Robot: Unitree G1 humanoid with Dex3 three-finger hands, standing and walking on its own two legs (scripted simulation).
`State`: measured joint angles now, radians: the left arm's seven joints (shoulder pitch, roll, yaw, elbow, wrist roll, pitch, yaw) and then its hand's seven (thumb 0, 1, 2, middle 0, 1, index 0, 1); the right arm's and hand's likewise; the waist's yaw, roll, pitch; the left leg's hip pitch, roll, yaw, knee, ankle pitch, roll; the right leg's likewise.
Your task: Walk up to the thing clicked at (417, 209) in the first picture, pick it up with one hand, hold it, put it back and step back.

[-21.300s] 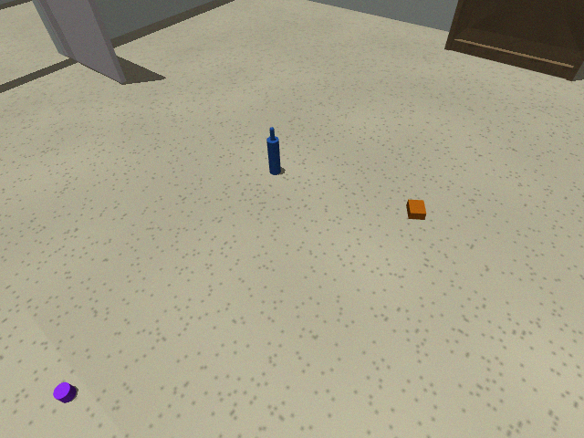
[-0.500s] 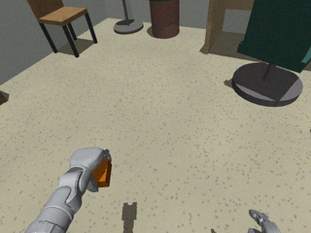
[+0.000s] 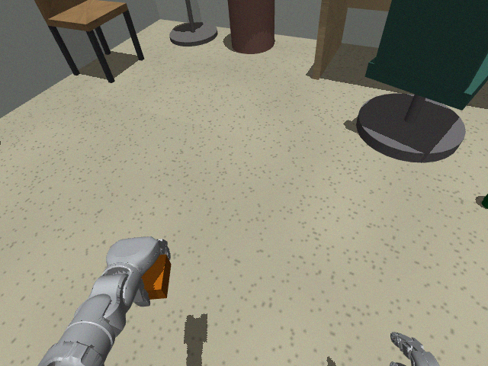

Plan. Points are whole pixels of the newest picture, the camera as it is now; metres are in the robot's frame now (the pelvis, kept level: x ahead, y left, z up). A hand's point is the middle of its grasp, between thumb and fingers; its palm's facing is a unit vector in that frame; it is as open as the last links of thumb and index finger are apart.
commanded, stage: crouch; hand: left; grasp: from above
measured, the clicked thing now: (144, 277) +0.31 +0.23 -0.08
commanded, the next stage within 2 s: lower in 1.76 s
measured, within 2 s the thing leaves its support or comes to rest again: neither
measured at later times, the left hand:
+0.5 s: hand (170, 289) +0.37 +0.24 -0.28, palm faces -0.40 +0.02 -0.92, open 9.8 cm
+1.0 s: hand (181, 304) +0.40 +0.26 -0.49, palm faces -0.43 -0.02 -0.90, open 9.8 cm
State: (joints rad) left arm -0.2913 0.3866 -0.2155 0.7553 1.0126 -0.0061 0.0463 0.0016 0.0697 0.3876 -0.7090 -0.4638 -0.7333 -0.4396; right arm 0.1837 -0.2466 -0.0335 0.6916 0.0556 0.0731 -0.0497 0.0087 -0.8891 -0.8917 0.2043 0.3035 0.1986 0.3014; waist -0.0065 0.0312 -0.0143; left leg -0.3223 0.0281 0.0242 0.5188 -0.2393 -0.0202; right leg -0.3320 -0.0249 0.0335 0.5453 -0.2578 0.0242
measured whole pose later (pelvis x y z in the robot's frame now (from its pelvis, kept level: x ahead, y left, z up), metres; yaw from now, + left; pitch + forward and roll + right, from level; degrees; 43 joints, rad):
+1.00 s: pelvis -0.06 +0.01 -0.34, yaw -2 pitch +38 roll -6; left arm -0.88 0.60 0.04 1.29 1.21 -0.11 0.34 0.00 0.07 0.39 -0.71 -0.46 -0.74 -0.44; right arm 0.14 -0.24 -0.02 0.73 -0.10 -0.05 0.07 0.00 -0.90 -0.89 0.21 0.30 0.20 0.30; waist -0.18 0.02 -0.16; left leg -2.07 0.01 -0.11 2.07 -0.67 -0.03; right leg -2.01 0.00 -0.02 2.02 -0.68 0.05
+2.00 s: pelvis -0.07 +0.01 -0.44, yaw -6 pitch +34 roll -8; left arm -1.03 0.80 0.09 1.52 1.26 -0.18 0.38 0.00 0.04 0.40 -0.74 -0.44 -0.77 -0.42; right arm 0.15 -0.27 0.10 0.72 -0.15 -0.05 0.13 0.00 -0.90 -0.89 0.21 0.30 0.20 0.30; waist -0.27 -0.03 -0.02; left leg -2.33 0.00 -0.18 2.41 -0.68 -0.04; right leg -2.24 0.03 -0.05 2.32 -0.68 0.06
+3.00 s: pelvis -0.07 +0.01 -0.46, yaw -11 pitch +31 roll -12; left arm -1.04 0.95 0.14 1.68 1.29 -0.20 0.57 0.00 0.02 0.42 -0.76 -0.43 -0.79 -0.41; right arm 0.10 -0.31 0.23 0.70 -0.25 -0.14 0.20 0.00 -0.90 -0.89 0.21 0.30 0.20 0.30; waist -0.34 -0.11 0.10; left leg -2.36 0.00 -0.26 2.54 -0.72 -0.04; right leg -2.26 0.06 -0.11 2.39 -0.69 0.07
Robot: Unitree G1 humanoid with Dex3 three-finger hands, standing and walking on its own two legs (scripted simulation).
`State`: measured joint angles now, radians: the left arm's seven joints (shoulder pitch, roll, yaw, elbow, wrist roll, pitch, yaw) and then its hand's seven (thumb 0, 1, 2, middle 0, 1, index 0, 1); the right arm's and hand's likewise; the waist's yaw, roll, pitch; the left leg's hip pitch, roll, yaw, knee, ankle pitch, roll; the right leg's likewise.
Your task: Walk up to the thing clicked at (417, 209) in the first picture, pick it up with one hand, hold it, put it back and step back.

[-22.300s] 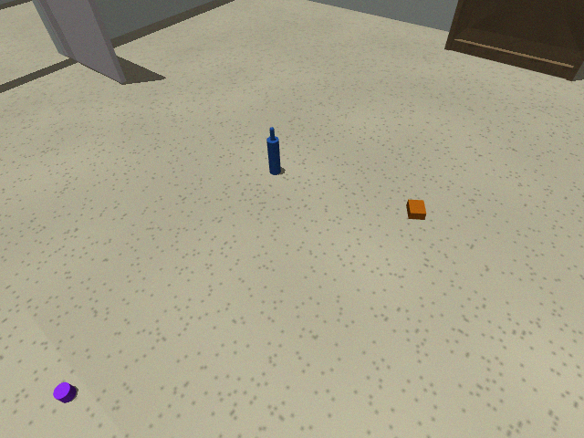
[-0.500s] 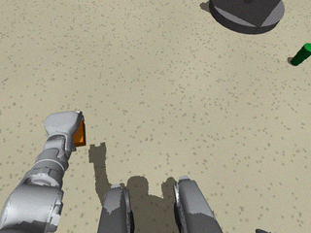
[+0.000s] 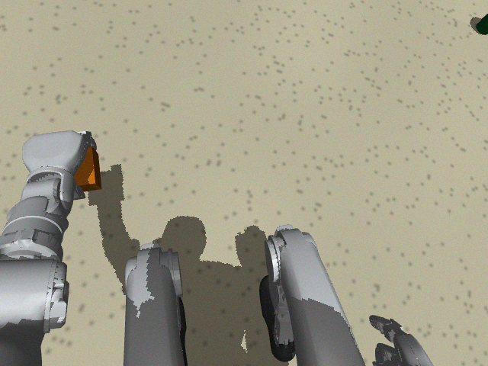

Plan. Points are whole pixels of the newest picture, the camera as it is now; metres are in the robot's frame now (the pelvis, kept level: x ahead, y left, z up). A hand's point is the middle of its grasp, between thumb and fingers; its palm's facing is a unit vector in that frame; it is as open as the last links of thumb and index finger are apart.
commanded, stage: crouch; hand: left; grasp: from above
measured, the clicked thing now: (71, 171) +0.46 +0.28 -0.18
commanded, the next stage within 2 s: lower in 0.76 s
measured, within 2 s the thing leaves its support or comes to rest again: neither
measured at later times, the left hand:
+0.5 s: hand (85, 176) +0.47 +0.27 -0.23, palm faces -0.45 -0.04 -0.89, open 9.8 cm
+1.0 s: hand (89, 180) +0.47 +0.28 -0.28, palm faces -0.47 -0.05 -0.88, open 9.8 cm
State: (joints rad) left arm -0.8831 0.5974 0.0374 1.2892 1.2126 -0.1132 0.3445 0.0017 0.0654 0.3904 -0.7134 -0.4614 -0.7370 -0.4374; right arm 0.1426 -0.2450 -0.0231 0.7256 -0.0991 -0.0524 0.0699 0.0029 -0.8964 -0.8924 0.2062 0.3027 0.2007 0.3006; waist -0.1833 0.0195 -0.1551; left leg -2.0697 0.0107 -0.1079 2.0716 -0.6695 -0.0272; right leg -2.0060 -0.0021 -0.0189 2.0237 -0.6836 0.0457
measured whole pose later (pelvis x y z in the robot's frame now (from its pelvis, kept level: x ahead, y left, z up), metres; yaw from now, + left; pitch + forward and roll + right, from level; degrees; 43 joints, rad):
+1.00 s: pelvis -0.01 +0.00 -0.10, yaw -4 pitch +34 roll -8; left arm -1.03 0.80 0.09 1.52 1.26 -0.18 0.38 0.00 0.04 0.40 -0.74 -0.44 -0.77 -0.42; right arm 0.15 -0.27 0.10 0.72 -0.15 -0.05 0.13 0.00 -0.90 -0.89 0.21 0.30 0.20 0.30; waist -0.27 -0.03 -0.02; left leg -2.33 0.00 -0.18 2.41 -0.68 -0.04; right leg -2.24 0.03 -0.05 2.32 -0.68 0.06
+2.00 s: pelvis +0.00 +0.01 -0.13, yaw -9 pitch +31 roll -12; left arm -1.04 0.95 0.14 1.68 1.29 -0.20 0.57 0.00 0.02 0.42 -0.76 -0.43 -0.79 -0.41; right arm 0.10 -0.31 0.23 0.70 -0.25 -0.14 0.20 0.00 -0.90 -0.89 0.21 0.30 0.20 0.30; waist -0.34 -0.11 0.10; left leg -2.36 0.00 -0.26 2.54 -0.72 -0.04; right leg -2.26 0.06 -0.11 2.39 -0.69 0.07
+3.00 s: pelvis -0.01 +0.01 -0.13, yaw -11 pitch +27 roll -14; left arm -1.06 1.04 0.14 1.79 1.28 -0.22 0.63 0.00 0.04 0.41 -0.73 -0.45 -0.75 -0.43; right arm 0.07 -0.35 0.31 0.66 -0.28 -0.22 0.24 0.00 -0.90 -0.89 0.20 0.30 0.20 0.30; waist -0.38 -0.15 0.17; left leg -2.35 0.01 -0.29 2.57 -0.72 -0.03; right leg -2.23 0.08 -0.14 2.38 -0.67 0.08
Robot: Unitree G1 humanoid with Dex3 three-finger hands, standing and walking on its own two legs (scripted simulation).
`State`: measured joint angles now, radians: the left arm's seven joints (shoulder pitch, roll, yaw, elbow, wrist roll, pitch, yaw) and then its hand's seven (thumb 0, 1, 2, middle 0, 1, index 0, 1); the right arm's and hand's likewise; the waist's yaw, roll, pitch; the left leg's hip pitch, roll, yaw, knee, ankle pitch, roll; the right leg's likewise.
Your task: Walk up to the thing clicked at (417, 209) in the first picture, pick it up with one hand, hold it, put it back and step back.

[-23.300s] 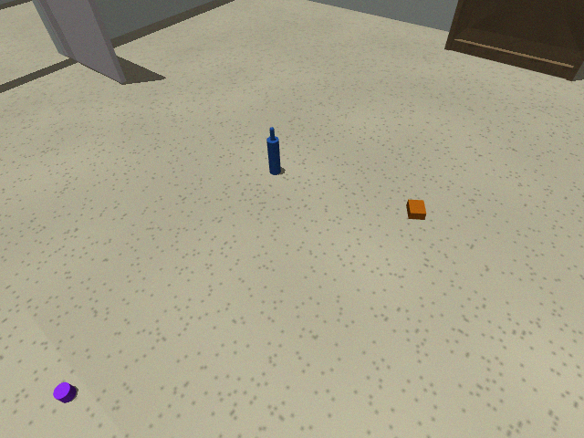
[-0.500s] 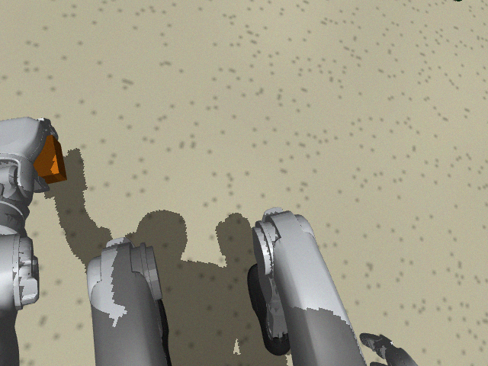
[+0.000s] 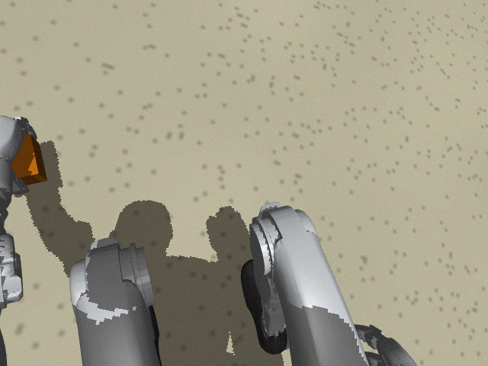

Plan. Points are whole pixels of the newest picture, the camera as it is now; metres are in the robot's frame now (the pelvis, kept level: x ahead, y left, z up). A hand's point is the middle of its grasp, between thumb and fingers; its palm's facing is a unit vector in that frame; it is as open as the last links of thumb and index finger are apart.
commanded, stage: lower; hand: left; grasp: from above
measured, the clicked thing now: (9, 163) +0.47 +0.32 -0.20
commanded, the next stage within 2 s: rest in 0.22 s
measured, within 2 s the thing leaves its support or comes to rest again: rests again in 1.46 s
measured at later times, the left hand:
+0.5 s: hand (25, 169) +0.47 +0.31 -0.23, palm faces -0.46 -0.10 -0.88, open 9.8 cm
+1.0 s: hand (34, 173) +0.47 +0.30 -0.26, palm faces -0.45 -0.11 -0.89, open 9.8 cm
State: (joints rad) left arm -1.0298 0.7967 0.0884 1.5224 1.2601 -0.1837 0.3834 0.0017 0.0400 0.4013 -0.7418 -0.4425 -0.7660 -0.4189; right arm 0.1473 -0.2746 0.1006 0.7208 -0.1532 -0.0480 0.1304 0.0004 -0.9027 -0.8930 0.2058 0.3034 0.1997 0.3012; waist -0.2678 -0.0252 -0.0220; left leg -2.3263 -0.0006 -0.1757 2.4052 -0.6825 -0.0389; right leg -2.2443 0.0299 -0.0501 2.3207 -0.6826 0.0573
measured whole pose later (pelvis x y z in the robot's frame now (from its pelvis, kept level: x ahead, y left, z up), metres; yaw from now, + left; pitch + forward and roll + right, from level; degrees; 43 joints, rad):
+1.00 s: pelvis +0.00 +0.01 -0.03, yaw -5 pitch +31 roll -12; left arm -1.04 0.95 0.14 1.68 1.29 -0.20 0.57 0.00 0.02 0.42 -0.76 -0.43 -0.79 -0.41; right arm 0.10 -0.31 0.23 0.70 -0.25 -0.14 0.20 0.00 -0.90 -0.89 0.21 0.30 0.20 0.30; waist -0.34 -0.11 0.10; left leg -2.36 0.00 -0.26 2.54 -0.72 -0.04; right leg -2.26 0.06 -0.11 2.39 -0.69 0.07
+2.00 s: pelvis +0.00 +0.01 -0.03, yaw -7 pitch +27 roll -14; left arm -1.06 1.04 0.14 1.79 1.28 -0.22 0.63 0.00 0.04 0.41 -0.73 -0.45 -0.75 -0.43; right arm 0.07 -0.35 0.31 0.66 -0.28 -0.22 0.24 0.00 -0.90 -0.89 0.20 0.30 0.20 0.30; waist -0.38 -0.15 0.17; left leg -2.35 0.01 -0.29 2.57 -0.72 -0.03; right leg -2.23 0.08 -0.14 2.38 -0.67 0.08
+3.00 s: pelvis +0.00 +0.01 -0.03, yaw -7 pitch +27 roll -15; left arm -1.04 1.05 0.15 1.69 1.28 -0.24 0.60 0.00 -0.48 0.96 -0.10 -0.98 -0.11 -0.98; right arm 0.08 -0.35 0.31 0.65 -0.28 -0.22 0.24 0.00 -0.90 -0.89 0.20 0.30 0.20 0.30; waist -0.37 -0.15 0.19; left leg -2.34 0.01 -0.30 2.55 -0.72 -0.03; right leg -2.22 0.07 -0.15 2.36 -0.66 0.08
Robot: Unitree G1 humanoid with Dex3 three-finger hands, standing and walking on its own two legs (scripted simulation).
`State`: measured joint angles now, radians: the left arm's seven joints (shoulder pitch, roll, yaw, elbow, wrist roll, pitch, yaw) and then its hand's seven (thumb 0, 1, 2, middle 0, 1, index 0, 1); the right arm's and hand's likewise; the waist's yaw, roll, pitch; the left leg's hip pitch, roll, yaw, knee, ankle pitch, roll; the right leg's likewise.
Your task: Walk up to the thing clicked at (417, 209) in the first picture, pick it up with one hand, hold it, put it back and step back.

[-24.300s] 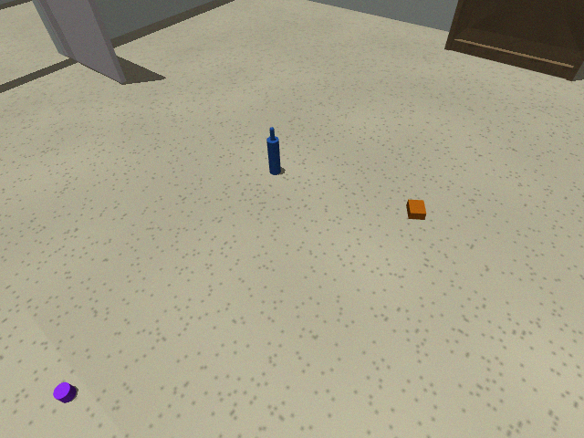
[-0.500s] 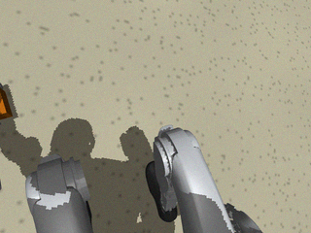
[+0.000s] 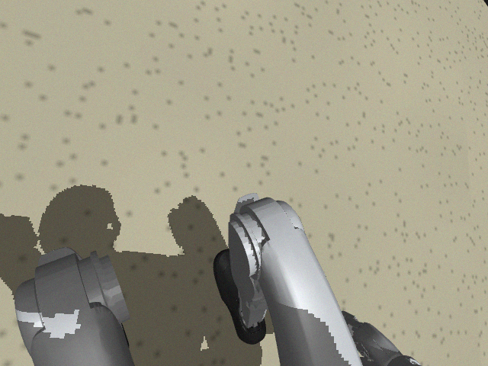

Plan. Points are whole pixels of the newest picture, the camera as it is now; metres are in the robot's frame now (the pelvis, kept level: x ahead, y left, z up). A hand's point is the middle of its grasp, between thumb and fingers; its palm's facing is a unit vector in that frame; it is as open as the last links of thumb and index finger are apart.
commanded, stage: rest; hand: left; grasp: from above
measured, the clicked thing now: out of the picture +0.44 +0.34 -0.26
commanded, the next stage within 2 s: open in 0.76 s
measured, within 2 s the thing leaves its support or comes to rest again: rests again in 0.46 s
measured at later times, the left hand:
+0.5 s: hand out of the picture +0.43 +0.33 -0.25, palm faces -0.45 -0.16 -0.88, open 9.8 cm
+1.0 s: hand out of the picture +0.43 +0.33 -0.26, palm faces -0.44 -0.17 -0.88, open 9.8 cm
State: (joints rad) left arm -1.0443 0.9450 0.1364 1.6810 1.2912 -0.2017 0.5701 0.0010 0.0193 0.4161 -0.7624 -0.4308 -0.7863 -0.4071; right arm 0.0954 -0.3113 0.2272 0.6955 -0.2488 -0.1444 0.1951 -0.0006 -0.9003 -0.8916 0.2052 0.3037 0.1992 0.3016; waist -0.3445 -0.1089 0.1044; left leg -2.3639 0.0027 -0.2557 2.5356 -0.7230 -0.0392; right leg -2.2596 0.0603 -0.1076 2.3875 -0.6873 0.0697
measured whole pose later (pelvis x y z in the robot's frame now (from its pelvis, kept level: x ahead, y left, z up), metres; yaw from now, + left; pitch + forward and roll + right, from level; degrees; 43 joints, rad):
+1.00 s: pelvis -0.01 +0.00 +0.00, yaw -2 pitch +27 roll -14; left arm -1.06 1.04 0.14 1.79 1.28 -0.22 0.63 0.00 0.04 0.41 -0.73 -0.45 -0.75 -0.43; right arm 0.07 -0.35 0.31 0.66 -0.28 -0.22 0.24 0.00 -0.90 -0.89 0.20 0.30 0.20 0.30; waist -0.38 -0.15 0.17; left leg -2.35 0.01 -0.29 2.57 -0.72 -0.03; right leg -2.23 0.08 -0.14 2.38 -0.67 0.08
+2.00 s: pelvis -0.01 +0.00 +0.00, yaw -2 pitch +27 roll -15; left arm -1.04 1.05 0.15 1.69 1.28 -0.24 0.60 0.00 -0.48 0.96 -0.10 -0.98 -0.11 -0.98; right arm 0.08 -0.35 0.31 0.65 -0.28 -0.22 0.24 0.00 -0.90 -0.89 0.20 0.30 0.20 0.30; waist -0.37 -0.15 0.19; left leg -2.34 0.01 -0.30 2.55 -0.72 -0.03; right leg -2.22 0.07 -0.15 2.36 -0.66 0.08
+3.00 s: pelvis -0.01 +0.00 +0.02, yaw +3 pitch +34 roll -10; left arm -0.96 0.86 0.14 1.33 1.27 -0.20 0.37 0.00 -0.40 0.93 -0.16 -0.91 -0.16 -0.91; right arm 0.22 -0.28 0.13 0.67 -0.16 -0.02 0.13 0.00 -0.89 -0.89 0.21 0.30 0.20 0.30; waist -0.28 -0.03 0.00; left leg -2.38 -0.01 -0.19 2.44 -0.66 -0.03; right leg -2.27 0.02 -0.07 2.33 -0.66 0.06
